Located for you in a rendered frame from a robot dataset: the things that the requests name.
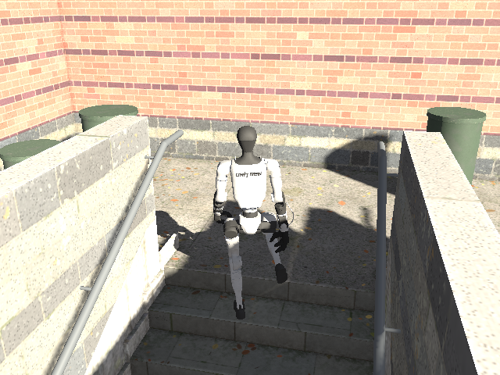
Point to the left robot hand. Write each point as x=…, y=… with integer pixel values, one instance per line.
x=224, y=213

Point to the right robot hand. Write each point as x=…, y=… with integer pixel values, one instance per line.
x=283, y=241

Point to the left robot foot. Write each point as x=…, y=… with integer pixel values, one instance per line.
x=240, y=313

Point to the left robot upper arm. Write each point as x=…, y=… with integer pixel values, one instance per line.
x=223, y=169

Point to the left robot forearm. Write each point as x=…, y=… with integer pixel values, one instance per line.
x=217, y=206

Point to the right robot upper arm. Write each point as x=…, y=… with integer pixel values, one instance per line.
x=275, y=179

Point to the robot head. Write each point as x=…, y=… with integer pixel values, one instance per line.
x=246, y=137

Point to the right robot forearm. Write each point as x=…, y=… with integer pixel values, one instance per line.
x=282, y=217

